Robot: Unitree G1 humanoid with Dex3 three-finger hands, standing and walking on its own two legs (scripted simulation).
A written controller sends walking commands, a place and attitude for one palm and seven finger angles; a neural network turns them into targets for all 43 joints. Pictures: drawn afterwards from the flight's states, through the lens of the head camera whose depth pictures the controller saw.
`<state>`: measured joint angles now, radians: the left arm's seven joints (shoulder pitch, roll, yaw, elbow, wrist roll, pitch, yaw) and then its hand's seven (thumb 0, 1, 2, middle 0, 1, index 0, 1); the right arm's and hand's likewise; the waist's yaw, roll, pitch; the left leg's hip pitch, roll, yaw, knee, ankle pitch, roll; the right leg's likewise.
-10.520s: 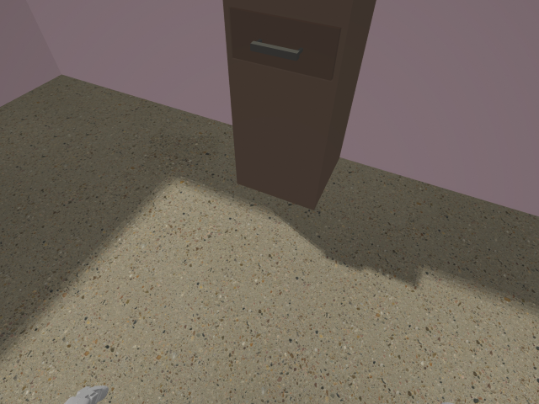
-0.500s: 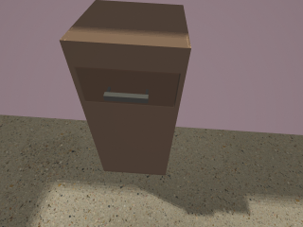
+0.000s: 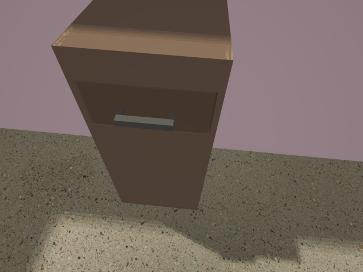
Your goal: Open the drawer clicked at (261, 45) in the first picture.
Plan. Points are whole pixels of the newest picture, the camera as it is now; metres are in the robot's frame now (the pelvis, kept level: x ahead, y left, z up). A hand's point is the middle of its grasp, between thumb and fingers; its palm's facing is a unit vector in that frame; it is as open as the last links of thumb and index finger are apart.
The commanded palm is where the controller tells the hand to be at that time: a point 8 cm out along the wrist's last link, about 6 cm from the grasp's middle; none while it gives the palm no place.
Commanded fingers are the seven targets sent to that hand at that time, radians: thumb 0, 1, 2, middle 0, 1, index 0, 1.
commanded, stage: come to a stop and stand still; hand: left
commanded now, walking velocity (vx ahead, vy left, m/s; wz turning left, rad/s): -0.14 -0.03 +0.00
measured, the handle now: (145, 117) +0.52 +0.15 +0.00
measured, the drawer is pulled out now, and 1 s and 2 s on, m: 0.00 0.00 0.00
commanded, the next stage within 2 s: look again from close up in 0.62 s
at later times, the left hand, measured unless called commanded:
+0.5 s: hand out of the picture -0.01 +0.18 -0.17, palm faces +0.01 -0.98 -0.21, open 7.2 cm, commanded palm none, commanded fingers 0.00 0.90 0.90 -0.20 -0.30 -0.20 -0.30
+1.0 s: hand out of the picture -0.10 +0.19 -0.18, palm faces +0.04 -0.98 -0.18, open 7.3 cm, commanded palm none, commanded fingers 0.00 0.90 0.90 -0.20 -0.30 -0.20 -0.30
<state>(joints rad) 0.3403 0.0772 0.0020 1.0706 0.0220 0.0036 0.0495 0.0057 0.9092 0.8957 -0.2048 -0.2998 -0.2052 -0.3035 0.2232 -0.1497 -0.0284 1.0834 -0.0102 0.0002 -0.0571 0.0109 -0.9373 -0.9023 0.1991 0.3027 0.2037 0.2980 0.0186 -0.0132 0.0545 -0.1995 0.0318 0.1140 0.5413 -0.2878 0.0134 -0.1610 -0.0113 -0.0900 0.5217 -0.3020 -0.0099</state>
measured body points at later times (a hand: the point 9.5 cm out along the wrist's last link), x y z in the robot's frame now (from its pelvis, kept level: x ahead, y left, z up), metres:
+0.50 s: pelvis -0.05 +0.00 +0.00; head -0.05 +0.01 +0.45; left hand -0.01 +0.24 -0.15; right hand -0.04 -0.22 -0.16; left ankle -0.03 +0.10 -0.74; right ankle -0.05 -0.10 -0.74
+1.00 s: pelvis -0.07 +0.03 -0.01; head -0.07 +0.02 +0.44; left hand -0.10 +0.24 -0.16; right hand -0.07 -0.18 -0.17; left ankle -0.03 +0.10 -0.74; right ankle -0.05 -0.10 -0.74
